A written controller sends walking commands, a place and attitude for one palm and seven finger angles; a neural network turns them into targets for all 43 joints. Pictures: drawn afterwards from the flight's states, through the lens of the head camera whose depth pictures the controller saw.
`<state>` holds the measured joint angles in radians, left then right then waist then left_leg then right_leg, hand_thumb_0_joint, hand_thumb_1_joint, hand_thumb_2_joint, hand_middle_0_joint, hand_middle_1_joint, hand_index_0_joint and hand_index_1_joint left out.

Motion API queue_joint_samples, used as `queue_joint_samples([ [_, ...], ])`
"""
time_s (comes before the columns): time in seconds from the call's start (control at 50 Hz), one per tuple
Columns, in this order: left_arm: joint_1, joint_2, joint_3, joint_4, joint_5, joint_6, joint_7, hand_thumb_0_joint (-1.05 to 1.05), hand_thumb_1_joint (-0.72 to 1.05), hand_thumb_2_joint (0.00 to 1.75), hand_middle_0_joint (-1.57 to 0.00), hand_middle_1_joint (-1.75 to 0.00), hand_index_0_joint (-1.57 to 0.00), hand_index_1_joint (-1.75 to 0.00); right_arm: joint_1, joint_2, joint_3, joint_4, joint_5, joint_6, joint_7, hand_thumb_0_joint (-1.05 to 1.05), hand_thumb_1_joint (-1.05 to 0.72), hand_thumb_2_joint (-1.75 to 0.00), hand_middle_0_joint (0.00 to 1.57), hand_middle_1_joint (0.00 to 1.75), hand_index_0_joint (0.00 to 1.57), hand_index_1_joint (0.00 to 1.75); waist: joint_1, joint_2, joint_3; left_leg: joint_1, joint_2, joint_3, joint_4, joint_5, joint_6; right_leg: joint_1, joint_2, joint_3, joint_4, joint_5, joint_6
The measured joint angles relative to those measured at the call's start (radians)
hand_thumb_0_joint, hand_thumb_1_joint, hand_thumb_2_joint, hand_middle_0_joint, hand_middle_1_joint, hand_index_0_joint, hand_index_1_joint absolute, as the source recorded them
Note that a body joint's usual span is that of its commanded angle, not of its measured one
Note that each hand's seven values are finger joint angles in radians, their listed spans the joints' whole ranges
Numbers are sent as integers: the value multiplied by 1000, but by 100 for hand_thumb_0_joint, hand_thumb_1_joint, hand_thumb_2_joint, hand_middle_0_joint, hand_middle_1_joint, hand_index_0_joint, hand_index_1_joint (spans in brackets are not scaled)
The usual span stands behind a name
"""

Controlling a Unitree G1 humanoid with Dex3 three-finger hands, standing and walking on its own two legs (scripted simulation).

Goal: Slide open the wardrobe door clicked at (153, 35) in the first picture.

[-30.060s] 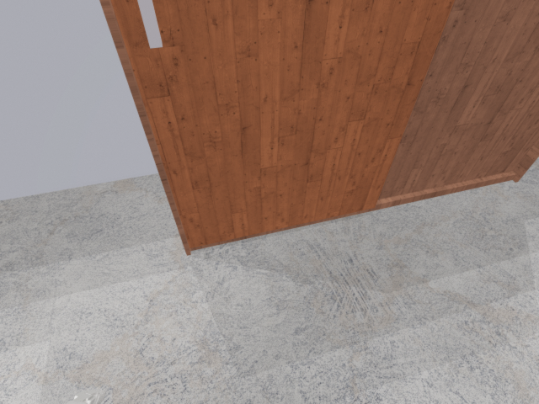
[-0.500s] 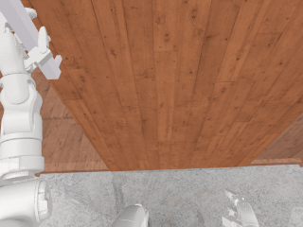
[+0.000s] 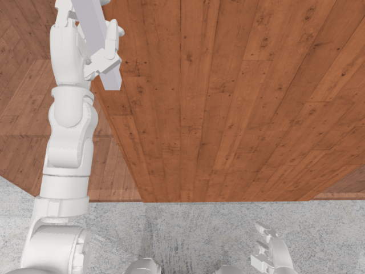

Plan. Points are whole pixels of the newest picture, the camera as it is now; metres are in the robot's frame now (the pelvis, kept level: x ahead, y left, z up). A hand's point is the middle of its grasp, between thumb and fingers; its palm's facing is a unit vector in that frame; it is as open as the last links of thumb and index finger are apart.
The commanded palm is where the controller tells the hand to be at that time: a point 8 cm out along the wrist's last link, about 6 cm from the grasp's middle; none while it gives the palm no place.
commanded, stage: stop walking and hold the door there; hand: left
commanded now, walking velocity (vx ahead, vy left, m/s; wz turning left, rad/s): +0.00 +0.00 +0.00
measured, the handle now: (101, 28) +0.44 +0.16 +0.27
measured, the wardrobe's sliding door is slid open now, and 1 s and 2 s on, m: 0.49 0.49 0.49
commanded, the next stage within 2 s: loosen the grip on the handle in 0.34 s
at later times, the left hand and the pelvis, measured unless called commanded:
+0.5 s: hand (110, 48) +0.40 +0.14 +0.26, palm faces +0.16 -0.98 -0.16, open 7.2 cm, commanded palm +0.37 +0.19 +0.24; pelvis -0.01 -0.01 +0.01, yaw -1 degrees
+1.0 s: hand (111, 49) +0.40 +0.14 +0.26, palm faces +0.20 -0.98 -0.10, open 14.3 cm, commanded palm +0.37 +0.19 +0.25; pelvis -0.02 -0.01 +0.02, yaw -2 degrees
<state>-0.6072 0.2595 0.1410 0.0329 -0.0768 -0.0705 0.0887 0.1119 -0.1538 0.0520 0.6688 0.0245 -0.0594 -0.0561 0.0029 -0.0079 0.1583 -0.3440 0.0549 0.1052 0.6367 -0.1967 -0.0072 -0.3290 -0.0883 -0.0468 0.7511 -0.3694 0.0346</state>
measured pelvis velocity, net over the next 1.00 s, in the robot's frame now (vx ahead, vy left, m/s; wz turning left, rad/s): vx -0.02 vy -0.01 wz -0.03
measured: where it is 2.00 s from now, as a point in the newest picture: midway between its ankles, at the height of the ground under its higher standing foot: outside the picture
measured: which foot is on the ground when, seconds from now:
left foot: down 0.00-1.00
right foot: up 0.00-0.20, down 0.22-1.00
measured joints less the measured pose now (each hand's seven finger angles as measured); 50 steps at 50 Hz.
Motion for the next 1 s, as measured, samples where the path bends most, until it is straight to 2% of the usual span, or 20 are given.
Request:
queue_joint_samples([
  [0.04, 1, -17, -14, 15, 5, -8, 1, -21, 65, 83, -46, -140, -18, -137, 1, 4, -9, -6, -4, 7, 11, 1, -90, -89, 20, 30, 20, 30, 17, -4, -5, 16, 8, 15, -13, -52, 14, -16, 23, 20, 53, -88, -4],
  [0.1, 7, -37, -26, 30, 11, -6, 12, -18, 66, 83, -46, -140, -18, -137, 4, -8, -12, -18, -9, 0, 19, 1, -90, -89, 20, 30, 20, 30, 23, 26, -7, 36, 29, 7, -63, -45, 14, -13, 59, -2, 62, -108, -10],
  [0.18, -8, -33, -30, 68, 7, 12, 20, -14, 67, 82, -46, -140, -18, -137, 8, -23, -9, -32, -9, -4, 19, 1, -90, -89, 20, 30, 20, 30, 37, 37, -14, 47, 38, 5, -101, -13, 6, 46, 74, -25, -80, -39, -17],
  [0.22, -20, -14, -21, 89, 4, 25, 19, -15, 67, 82, -46, -140, -17, -137, 8, -26, -4, -40, -10, 1, 14, 1, -90, -89, 20, 30, 20, 30, 45, 19, -26, 37, 29, 17, -85, -18, -2, 93, 64, -21, -203, 89, -26],
  [0.24, -20, -6, -9, 96, 6, 26, 20, -15, 67, 82, -46, -140, -16, -137, -1, -32, -1, -38, -9, 7, 10, 1, -90, -89, 20, 30, 20, 30, 43, 23, -26, 32, 33, 20, -73, -23, -6, 91, 66, -19, -210, 130, -36],
  [0.32, 3, 8, 11, 117, 0, 27, 28, -14, 68, 82, -46, -140, -16, -137, -4, -57, -12, -31, -5, 26, -11, 1, -90, -89, 20, 30, 20, 30, 10, 44, -51, 22, 28, -1, -82, -18, -14, 78, 67, -34, -189, 78, -48],
  [0.38, 7, 8, 6, 128, -1, 31, 29, -14, 68, 81, -46, -140, -17, -137, 8, -74, -22, -21, -3, 37, -26, 1, -90, -89, 20, 30, 20, 30, 3, 29, -65, 30, 12, -4, -93, -11, -9, 75, 56, -29, -175, 66, -43],
  [0.44, 13, 2, 0, 139, 2, 29, 32, -13, 68, 81, -46, -140, -17, -137, 25, -87, -33, -15, -4, 47, -29, 1, -90, -89, 20, 30, 20, 30, 9, 18, -83, 40, 9, 9, -109, -7, -3, 74, 53, -17, -179, 68, -35],
  [0.48, -34, 22, 4, 215, 52, 1, -7, -16, 60, 81, -46, -140, -17, -137, 43, -77, -50, -11, -3, 13, -29, 1, -91, -89, 20, 30, 20, 30, 18, 6, -72, 59, 3, 16, -124, -1, 0, 83, 48, -10, -176, 67, -37],
  [0.54, -91, 18, 9, 336, 50, 10, -47, -16, 48, 78, -49, -141, -23, -138, 92, -55, -62, 25, -9, -40, -5, 1, -91, -89, 20, 30, 20, 30, 9, -15, -125, 53, 1, -10, -149, 22, -6, 90, 50, -37, -207, 82, -47],
  [0.58, -100, 14, 23, 377, 30, 25, -37, -13, 42, 75, -51, -141, -28, -138, 115, -51, -57, 31, -9, -57, 9, 1, -90, -89, 20, 30, 20, 30, -1, -20, -146, 62, 11, -16, -157, 29, -10, 108, 62, -43, -230, 96, -53],
  [0.64, -92, 11, 17, 414, 38, 10, 10, -8, 30, 67, -50, -141, -34, -139, 139, -60, -54, 33, -9, -75, 27, 1, -90, -89, 20, 30, 20, 30, -20, -11, -159, 61, 21, -21, -146, 28, -13, 115, 71, -47, -237, 105, -57],
  [0.72, -91, 21, 28, 446, 60, -15, 67, -4, 4, 52, -48, -140, -32, -136, 154, -76, -57, 42, -15, -75, 41, 1, -90, -89, 20, 30, 20, 30, -45, 1, -162, 45, 21, -20, -134, 28, -9, 94, 71, -44, -217, 104, -57],
  [0.82, -75, 41, 36, 457, 57, -62, 65, -2, -28, 34, -44, -136, -28, -133, 183, -88, -67, 65, -15, -62, 43, 1, -90, -89, 20, 30, 20, 30, -50, 12, -163, 32, 16, -24, -130, 27, -2, 75, 74, -32, -211, 107, -57],
  [0.9, -55, 50, 39, 438, 50, -82, 47, -1, -43, 27, -39, -131, -27, -129, 200, -92, -73, 88, -12, -51, 37, 1, -90, -89, 20, 30, 20, 30, -45, 16, -159, 36, 14, -28, -134, 24, -2, 79, 80, -24, -221, 110, -57],
  [1.0, -18, 32, 31, 387, 35, -80, 42, -1, -51, 22, -36, -127, -26, -123, 207, -91, -78, 108, -8, -45, 27, 1, -90, -89, 20, 30, 20, 30, -37, 25, -155, 59, 12, -29, -149, 21, -5, 108, 80, -25, -249, 112, -53],
])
